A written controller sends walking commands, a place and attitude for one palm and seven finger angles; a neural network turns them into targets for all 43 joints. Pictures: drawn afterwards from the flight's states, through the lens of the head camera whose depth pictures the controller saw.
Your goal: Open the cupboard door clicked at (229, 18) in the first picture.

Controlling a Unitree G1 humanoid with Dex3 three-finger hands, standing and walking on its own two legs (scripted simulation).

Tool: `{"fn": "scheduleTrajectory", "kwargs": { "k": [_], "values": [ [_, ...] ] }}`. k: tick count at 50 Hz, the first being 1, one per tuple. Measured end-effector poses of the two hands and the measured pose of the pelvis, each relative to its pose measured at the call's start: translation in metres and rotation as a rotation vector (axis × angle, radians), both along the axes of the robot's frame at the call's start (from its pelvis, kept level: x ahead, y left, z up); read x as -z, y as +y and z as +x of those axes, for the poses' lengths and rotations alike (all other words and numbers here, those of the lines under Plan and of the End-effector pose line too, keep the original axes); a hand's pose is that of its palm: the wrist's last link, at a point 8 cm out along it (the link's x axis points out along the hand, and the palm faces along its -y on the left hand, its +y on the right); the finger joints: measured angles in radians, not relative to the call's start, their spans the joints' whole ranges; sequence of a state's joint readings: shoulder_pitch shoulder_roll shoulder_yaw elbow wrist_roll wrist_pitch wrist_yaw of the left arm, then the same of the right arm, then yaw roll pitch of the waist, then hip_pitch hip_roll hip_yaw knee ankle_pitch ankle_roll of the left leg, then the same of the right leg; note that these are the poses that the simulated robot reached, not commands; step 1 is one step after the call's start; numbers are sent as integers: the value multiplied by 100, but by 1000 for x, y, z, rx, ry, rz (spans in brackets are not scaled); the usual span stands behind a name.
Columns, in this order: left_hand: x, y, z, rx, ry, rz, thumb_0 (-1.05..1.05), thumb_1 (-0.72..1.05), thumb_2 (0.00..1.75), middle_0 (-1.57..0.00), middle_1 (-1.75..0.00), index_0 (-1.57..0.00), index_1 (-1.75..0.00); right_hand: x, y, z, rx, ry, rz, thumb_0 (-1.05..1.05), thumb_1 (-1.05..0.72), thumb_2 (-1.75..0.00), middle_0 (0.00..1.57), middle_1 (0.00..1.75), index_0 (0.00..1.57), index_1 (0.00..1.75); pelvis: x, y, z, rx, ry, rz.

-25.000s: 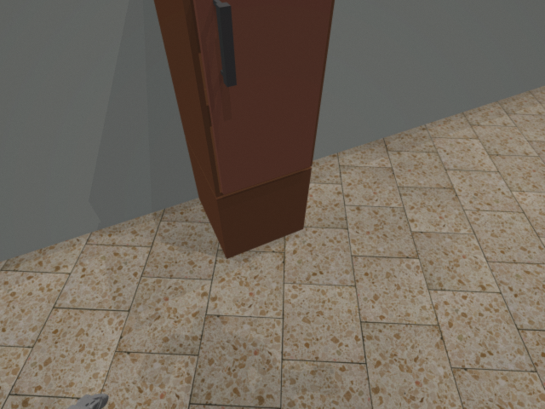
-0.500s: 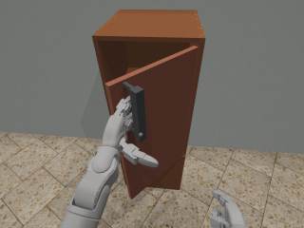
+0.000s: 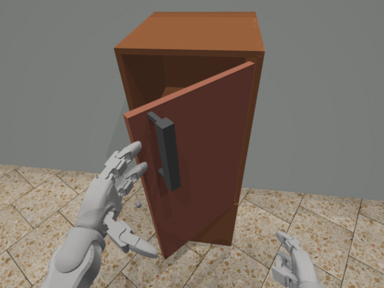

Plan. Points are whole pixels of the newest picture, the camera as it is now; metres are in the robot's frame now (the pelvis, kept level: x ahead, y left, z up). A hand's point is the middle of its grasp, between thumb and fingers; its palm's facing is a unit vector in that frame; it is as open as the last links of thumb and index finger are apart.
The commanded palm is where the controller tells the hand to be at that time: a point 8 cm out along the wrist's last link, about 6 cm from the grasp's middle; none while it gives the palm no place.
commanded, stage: slide the hand sideways off the handle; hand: left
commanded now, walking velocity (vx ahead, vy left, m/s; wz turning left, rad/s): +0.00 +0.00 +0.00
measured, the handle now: (163, 152) +0.33 +0.09 +0.16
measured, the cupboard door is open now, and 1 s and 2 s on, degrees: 48 48 48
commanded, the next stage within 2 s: draw the hand back to the body in 0.20 s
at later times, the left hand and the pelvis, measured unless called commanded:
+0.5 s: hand (102, 216) +0.19 +0.17 +0.15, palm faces -0.03 -1.00 -0.09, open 16.3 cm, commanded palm +0.15 +0.22 +0.16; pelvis -0.01 +0.01 +0.00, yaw +1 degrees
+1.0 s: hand (64, 218) +0.18 +0.22 +0.16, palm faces +0.29 -0.92 -0.28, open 15.0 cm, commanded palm +0.13 +0.27 +0.17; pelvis -0.02 +0.02 +0.00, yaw +0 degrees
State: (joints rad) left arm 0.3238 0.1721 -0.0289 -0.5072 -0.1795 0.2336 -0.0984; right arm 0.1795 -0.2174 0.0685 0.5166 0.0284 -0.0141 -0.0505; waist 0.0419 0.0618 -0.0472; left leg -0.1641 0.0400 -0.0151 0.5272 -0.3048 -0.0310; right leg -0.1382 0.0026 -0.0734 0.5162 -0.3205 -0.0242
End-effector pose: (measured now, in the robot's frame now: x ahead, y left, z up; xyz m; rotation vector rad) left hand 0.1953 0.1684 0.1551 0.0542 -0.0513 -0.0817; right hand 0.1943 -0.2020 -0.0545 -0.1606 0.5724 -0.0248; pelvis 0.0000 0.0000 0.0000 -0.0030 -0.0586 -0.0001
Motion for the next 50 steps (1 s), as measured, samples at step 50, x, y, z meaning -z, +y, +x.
{"fn": "scheduleTrajectory", "kwargs": {
  "k": [50],
  "values": [
    [-15, 97, -56, -359, -137, 241, -1, -26, 41, -16, -30, -16, -30, 4, 21, -34, -20, -16, -51, 1, -90, -90, 21, 30, 20, 30, -4, 19, -23, -2, -22, -11]
  ]
}}
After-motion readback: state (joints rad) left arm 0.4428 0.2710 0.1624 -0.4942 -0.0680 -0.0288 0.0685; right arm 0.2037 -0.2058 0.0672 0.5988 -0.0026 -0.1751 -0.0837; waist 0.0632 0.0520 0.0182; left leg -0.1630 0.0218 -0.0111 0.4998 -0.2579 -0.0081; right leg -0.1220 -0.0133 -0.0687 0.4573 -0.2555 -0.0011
